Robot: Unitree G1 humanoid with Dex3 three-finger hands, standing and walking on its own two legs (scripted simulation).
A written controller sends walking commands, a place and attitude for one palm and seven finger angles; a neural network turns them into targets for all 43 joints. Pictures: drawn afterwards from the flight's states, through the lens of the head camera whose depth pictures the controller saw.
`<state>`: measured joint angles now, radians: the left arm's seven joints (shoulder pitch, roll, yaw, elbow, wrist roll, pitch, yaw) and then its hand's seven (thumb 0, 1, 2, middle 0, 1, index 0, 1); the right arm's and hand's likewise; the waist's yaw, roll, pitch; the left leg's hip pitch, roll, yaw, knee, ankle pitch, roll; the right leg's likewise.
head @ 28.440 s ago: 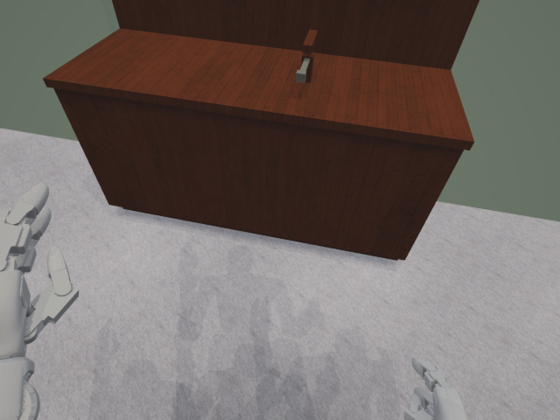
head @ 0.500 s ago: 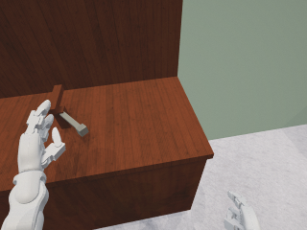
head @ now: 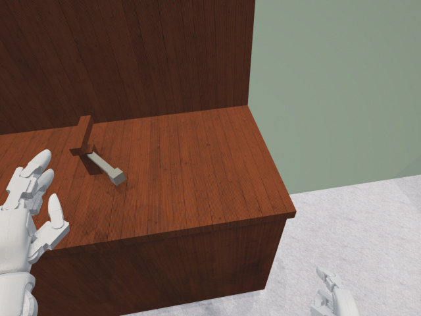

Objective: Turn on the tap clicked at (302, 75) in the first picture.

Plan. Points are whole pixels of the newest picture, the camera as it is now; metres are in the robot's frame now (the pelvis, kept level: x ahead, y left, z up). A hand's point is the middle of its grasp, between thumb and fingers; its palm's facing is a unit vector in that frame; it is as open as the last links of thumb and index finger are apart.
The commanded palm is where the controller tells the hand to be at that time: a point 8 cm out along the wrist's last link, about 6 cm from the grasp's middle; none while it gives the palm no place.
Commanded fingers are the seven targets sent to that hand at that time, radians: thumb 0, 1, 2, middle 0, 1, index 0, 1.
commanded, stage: draw the hand back beside the body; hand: left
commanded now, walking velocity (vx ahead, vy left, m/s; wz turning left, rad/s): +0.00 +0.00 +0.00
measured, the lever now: (117, 176) +0.41 +0.29 +0.01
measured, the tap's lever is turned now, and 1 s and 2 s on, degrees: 40 40 40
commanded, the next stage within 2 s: step back with the hand held close in 0.16 s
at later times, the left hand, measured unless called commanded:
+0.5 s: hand (67, 224) +0.20 +0.24 +0.15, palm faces +0.37 -0.84 -0.40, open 7.4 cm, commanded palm +0.15 +0.28 +0.17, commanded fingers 0.00 0.90 0.90 -0.20 -0.30 -0.20 -0.30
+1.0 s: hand (21, 276) +0.12 +0.27 +0.14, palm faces +0.41 -0.81 -0.41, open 7.4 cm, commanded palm +0.07 +0.30 +0.17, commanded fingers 0.00 0.90 0.90 -0.20 -0.30 -0.20 -0.30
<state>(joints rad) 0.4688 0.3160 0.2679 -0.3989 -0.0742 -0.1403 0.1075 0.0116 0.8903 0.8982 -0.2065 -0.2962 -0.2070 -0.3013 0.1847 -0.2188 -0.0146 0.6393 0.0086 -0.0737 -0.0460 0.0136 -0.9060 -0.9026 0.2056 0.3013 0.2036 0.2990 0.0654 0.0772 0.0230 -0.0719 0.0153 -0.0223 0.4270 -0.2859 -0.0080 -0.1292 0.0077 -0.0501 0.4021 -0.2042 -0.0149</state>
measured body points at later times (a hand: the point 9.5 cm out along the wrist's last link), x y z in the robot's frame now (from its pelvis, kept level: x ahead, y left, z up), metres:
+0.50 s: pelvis -0.02 +0.00 +0.00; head -0.01 -0.02 +0.45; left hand +0.17 +0.29 +0.17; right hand +0.16 -0.24 -0.09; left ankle -0.03 +0.12 -0.74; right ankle +0.01 -0.11 -0.74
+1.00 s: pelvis -0.09 +0.02 -0.01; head -0.07 +0.02 +0.44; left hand +0.09 +0.31 +0.17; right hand +0.08 -0.21 -0.10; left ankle -0.03 +0.12 -0.74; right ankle +0.01 -0.11 -0.74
